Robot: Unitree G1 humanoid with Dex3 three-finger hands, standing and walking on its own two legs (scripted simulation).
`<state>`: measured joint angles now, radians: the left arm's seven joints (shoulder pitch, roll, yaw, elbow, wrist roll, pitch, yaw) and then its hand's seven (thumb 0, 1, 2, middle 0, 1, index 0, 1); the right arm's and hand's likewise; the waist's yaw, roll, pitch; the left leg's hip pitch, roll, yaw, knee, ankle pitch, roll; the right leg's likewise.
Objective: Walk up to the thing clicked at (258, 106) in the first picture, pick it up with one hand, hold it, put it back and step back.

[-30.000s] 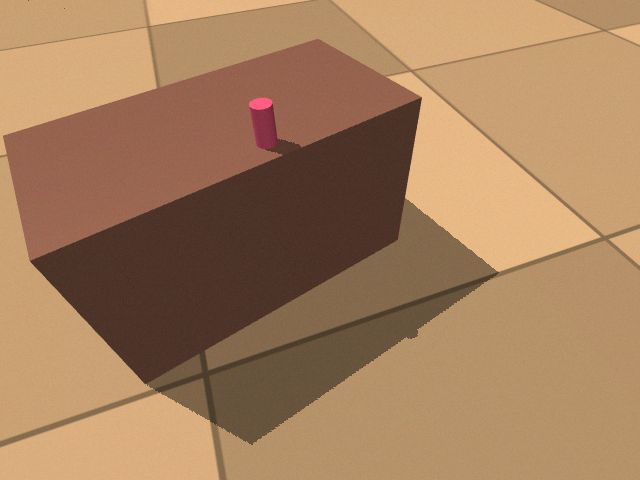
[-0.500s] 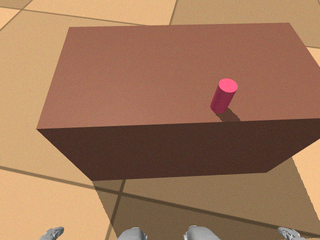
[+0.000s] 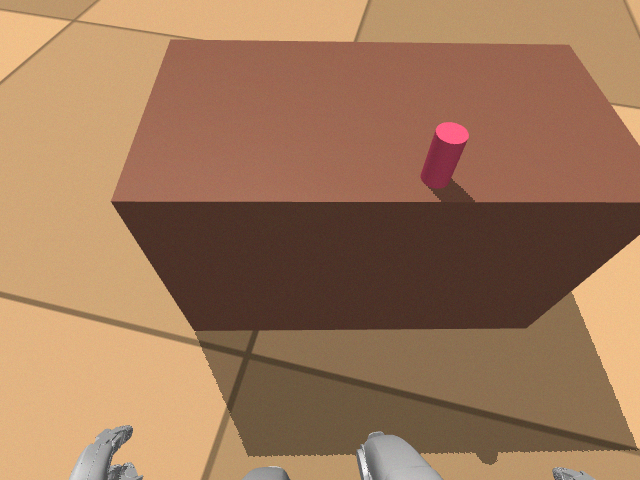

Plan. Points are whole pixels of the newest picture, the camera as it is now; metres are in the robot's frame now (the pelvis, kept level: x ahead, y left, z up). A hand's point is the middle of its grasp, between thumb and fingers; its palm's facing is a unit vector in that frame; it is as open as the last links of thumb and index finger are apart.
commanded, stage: step back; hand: right
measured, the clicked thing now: (443, 156) +0.66 -0.20 -0.05
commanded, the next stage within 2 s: none
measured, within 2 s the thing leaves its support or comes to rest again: neither
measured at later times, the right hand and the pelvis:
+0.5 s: hand out of the picture -0.07 -0.33 -0.15, palm faces -0.02 +0.92 -0.40, open 7.4 cm; pelvis -0.15 -0.05 +0.00, yaw -2 degrees
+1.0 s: hand out of the picture -0.19 -0.35 -0.15, palm faces -0.03 +0.91 -0.42, open 7.4 cm; pelvis -0.33 -0.08 -0.01, yaw -2 degrees
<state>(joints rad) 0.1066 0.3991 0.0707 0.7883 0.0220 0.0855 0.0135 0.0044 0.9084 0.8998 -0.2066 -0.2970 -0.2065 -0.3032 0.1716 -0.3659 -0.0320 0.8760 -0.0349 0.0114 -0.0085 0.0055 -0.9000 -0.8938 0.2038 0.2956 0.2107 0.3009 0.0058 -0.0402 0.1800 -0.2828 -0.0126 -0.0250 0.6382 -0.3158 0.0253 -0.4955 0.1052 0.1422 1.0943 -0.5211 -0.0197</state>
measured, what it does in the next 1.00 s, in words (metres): walks backwards: right foot, then left foot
